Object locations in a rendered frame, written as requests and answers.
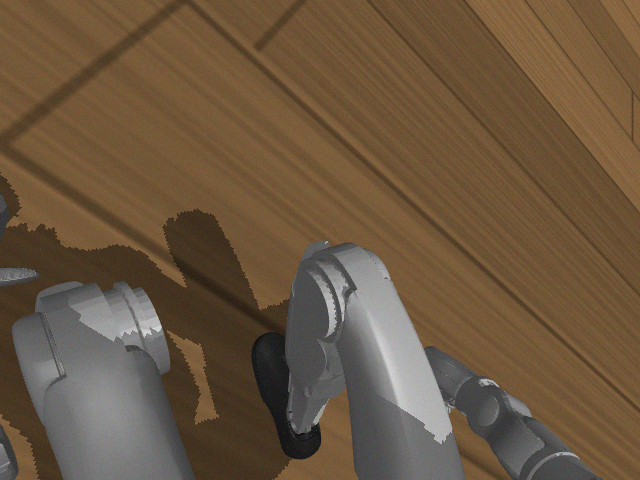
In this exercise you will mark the left robot hand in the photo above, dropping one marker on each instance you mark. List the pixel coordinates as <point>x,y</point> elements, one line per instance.
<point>14,275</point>

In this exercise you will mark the right robot hand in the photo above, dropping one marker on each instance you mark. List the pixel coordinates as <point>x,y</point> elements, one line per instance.
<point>450,374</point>

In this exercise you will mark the carton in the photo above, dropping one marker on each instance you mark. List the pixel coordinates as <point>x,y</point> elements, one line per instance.
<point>4,215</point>

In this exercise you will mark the right robot foot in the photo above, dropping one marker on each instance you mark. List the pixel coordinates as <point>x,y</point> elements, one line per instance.
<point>272,376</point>

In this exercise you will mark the right robot arm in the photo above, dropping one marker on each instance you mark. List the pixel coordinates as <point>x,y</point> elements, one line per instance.
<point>524,446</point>

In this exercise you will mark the left robot arm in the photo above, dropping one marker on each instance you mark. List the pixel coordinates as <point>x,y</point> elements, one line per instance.
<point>8,463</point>

